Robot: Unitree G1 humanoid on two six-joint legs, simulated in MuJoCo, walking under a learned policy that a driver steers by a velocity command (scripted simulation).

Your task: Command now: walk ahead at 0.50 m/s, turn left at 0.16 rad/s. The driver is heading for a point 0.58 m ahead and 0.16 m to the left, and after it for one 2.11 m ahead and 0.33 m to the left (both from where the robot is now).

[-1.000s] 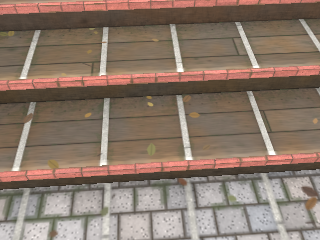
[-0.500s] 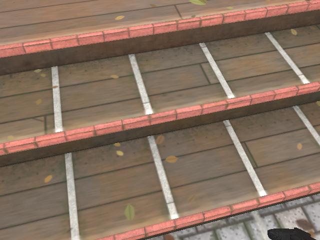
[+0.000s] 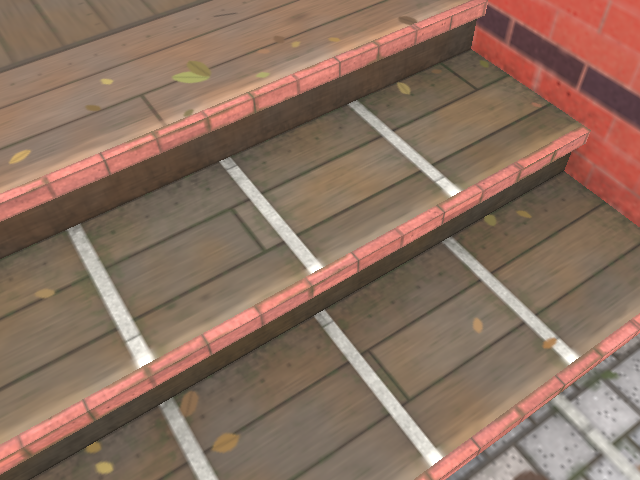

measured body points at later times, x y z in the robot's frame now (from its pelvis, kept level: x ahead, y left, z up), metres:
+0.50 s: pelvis +0.20 +0.07 +0.01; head +0.25 +0.06 +0.46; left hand +0.06 +0.27 -0.12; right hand +0.50 -0.03 -0.05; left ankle +0.33 +0.18 -0.57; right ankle +0.06 -0.08 -0.72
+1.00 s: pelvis +0.48 +0.19 +0.15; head +0.51 +0.22 +0.60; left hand +0.61 +0.41 +0.03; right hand +0.46 -0.06 +0.03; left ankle +0.33 +0.18 -0.58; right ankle +0.66 +0.13 -0.31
